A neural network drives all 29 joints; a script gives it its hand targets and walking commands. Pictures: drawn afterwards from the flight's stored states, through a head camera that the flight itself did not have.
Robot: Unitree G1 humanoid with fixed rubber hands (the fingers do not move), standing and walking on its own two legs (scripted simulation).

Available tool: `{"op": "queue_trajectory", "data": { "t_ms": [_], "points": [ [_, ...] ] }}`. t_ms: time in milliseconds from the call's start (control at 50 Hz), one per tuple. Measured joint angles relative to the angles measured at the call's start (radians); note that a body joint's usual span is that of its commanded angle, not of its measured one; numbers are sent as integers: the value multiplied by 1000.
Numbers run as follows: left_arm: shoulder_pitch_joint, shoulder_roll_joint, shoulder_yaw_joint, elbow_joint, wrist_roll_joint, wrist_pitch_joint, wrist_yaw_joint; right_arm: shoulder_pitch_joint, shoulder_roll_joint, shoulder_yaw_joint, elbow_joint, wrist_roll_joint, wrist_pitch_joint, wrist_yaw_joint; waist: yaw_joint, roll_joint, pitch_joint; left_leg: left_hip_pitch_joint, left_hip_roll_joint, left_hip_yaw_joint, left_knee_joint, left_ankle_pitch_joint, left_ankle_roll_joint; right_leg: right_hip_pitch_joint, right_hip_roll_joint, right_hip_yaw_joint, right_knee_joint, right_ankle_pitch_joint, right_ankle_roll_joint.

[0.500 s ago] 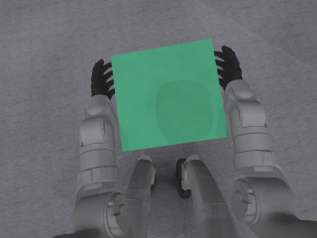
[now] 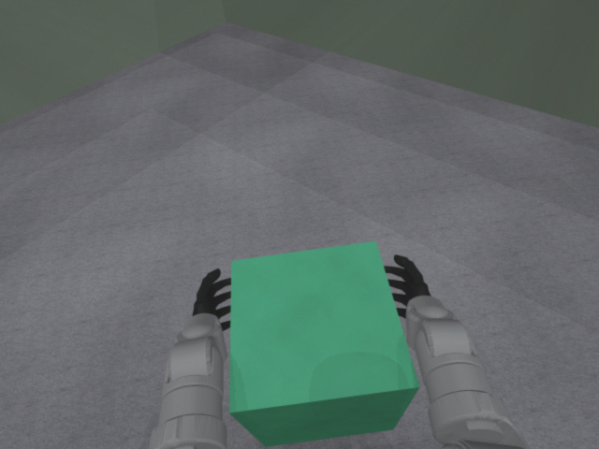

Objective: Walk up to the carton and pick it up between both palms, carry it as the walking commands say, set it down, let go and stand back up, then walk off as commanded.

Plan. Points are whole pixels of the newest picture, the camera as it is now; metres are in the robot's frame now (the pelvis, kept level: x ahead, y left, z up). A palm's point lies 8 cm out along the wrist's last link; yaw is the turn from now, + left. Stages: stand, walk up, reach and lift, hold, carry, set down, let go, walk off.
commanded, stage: reach and lift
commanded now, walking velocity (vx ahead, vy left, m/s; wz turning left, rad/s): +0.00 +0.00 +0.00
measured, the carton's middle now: (317, 350) +0.28 +0.03 -0.07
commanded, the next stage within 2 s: hold in 1.68 s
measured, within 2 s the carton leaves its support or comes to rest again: neither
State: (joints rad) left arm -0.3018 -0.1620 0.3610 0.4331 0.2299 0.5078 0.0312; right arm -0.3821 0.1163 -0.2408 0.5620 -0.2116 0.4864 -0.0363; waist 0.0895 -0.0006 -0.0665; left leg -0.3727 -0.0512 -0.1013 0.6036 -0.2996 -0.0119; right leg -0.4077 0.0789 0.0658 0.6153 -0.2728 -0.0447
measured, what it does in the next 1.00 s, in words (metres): stands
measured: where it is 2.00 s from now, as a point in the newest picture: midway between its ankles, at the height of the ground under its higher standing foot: outside the picture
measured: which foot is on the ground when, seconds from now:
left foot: down 0.00-1.00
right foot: down 0.00-1.00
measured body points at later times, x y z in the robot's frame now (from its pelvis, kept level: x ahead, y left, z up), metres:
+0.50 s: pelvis +0.00 +0.00 +0.01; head -0.06 +0.00 +0.46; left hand +0.27 +0.19 +0.05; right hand +0.30 -0.11 +0.05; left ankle +0.01 +0.13 -0.73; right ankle +0.02 -0.09 -0.73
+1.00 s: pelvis -0.03 +0.00 +0.01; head -0.07 +0.00 +0.45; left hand +0.29 +0.16 +0.05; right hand +0.30 -0.14 +0.06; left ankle +0.01 +0.13 -0.73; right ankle +0.02 -0.09 -0.73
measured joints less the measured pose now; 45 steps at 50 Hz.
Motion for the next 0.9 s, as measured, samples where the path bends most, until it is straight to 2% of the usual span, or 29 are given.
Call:
{"op": "queue_trajectory", "data": {
  "t_ms": [160, 260, 360, 500, 600, 760, 900],
  "points": [
    [71, 17, -91, -95, -47, 33, 0, 151, 17, 49, -170, 55, 17, -32, 15, 16, -4, 78, 6, 3, -87, 27, 4, 79, -1, 10, -91, 30, 4],
    [91, 20, -110, -134, -49, 66, -8, 171, 25, 63, -245, 37, 78, -30, 18, 30, -17, 132, 5, 4, -119, 37, 9, 132, -5, 13, -121, 37, 6],
    [124, 25, -120, -181, -47, 128, -11, 180, 23, 97, -271, 11, 143, -20, 8, 28, -11, 203, 6, -2, -149, 46, 9, 206, -7, 9, -152, 45, 5],
    [137, 27, -132, -221, -38, 205, -6, 174, 24, 99, -281, 12, 208, -11, -15, 16, 26, 279, 10, -11, -142, 44, 5, 289, -3, 0, -160, 50, 1],
    [78, 18, -111, -185, -15, 226, -8, 125, 32, 46, -260, -3, 229, -1, -36, 8, 62, 287, 9, -16, -104, 37, 4, 302, -1, -8, -128, 45, 0],
    [-63, -17, -29, -72, 36, 201, -7, 17, 17, -47, -179, -15, 214, 18, -63, 1, 104, 241, 4, -13, -40, 31, 5, 256, 0, -9, -66, 41, 3],
    [-121, -17, -2, -7, 51, 172, -1, -52, -8, -64, -115, -20, 201, 23, -67, 5, 105, 219, 3, 1, -44, 41, 7, 225, -1, 4, -59, 48, 6]
  ]
}}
